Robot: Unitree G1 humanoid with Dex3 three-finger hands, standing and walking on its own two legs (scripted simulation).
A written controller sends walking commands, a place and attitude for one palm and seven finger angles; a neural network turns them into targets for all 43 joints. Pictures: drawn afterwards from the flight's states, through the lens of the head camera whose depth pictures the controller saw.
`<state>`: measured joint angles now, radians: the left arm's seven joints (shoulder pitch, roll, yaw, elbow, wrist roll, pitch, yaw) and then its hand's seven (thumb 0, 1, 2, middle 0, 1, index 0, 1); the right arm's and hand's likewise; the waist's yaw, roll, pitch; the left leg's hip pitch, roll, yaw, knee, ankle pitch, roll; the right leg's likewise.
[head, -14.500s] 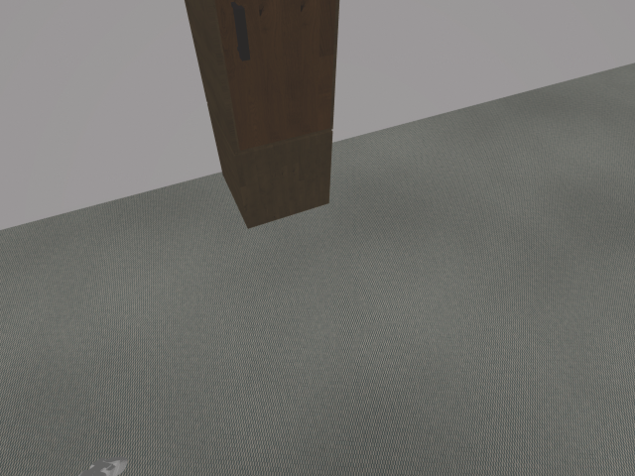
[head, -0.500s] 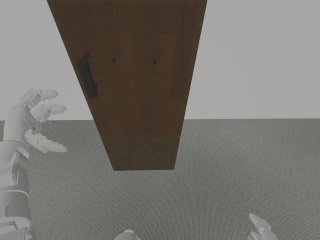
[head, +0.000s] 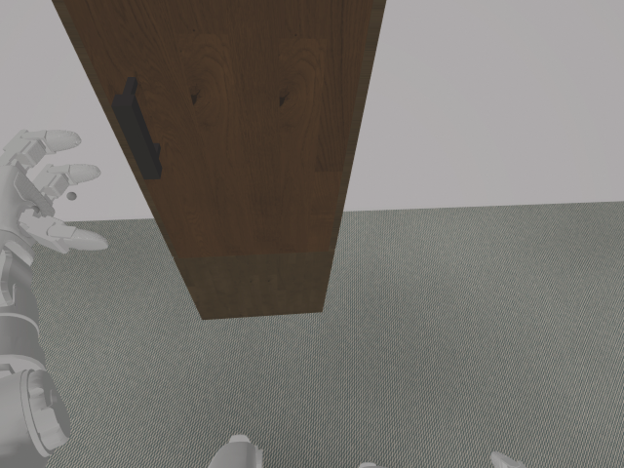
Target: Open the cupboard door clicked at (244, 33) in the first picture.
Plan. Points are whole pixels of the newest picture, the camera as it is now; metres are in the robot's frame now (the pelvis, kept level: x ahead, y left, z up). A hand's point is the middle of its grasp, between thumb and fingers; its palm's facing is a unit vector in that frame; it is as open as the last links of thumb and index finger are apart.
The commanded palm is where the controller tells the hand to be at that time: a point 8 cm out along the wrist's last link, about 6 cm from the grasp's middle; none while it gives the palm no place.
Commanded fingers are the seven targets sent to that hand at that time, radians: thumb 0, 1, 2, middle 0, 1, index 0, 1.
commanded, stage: move the hooked fingers beside the handle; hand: left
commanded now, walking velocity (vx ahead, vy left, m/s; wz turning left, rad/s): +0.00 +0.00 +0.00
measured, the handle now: (142, 130) +0.54 +0.25 +0.10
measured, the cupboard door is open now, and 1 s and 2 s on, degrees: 0 0 0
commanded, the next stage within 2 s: slide the fingers in behind the handle in 1.44 s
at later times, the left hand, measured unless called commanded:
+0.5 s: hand (85, 157) +0.48 +0.31 +0.10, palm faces +0.10 -1.00 +0.01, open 14.0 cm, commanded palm +0.46 +0.36 +0.10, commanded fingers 0.00 -0.50 0.30 -0.30 -1.20 -0.30 -1.20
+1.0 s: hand (79, 155) +0.48 +0.32 +0.10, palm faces +0.11 -0.99 +0.02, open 14.0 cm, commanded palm +0.46 +0.36 +0.10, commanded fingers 0.00 -0.50 0.30 -0.30 -1.20 -0.30 -1.20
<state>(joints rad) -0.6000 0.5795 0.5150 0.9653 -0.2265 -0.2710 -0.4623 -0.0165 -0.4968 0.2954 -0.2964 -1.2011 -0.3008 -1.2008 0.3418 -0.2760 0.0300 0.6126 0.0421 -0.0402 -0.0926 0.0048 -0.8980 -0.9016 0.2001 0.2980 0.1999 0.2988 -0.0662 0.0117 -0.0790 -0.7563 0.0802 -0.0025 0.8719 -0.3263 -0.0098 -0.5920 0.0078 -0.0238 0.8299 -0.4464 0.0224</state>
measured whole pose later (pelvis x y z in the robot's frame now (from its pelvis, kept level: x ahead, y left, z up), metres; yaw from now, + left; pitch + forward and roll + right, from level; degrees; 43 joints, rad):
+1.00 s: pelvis +0.01 +0.01 -0.01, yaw -1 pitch +19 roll -4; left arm -0.83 0.77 0.59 1.18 -0.14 -0.30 -0.49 -0.02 -0.50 0.30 -0.29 -1.20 -0.30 -1.20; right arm 0.40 -0.28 0.04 0.61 0.02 0.09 -0.06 0.00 -0.90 -0.90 0.20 0.30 0.20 0.30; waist -0.14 0.01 -0.10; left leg -0.93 0.10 -0.02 0.97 -0.38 -0.01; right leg -0.74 0.03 -0.03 0.88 -0.47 0.03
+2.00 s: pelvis +0.01 +0.00 -0.01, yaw -1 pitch +17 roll -4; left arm -0.81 0.67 0.52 1.13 -0.15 -0.30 -0.42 -0.02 -0.50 0.30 -0.30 -1.20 -0.30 -1.20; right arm 0.38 -0.27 0.03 0.60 0.02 0.08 -0.06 0.00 -0.90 -0.90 0.20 0.30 0.20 0.30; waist -0.13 0.02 -0.11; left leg -0.90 0.10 -0.01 0.96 -0.37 -0.01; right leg -0.72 0.03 -0.02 0.88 -0.47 0.03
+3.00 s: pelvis +0.01 -0.01 -0.01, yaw -1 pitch +16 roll -3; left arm -0.80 0.54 0.44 1.11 -0.13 -0.33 -0.27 -0.02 -0.50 0.30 -0.29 -1.20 -0.30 -1.20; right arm 0.37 -0.26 0.02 0.63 0.02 0.07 -0.05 0.00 -0.90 -0.90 0.20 0.30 0.20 0.30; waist -0.13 0.03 -0.11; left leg -0.84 0.10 -0.01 0.92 -0.36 -0.03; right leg -0.68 0.03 -0.02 0.89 -0.48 0.01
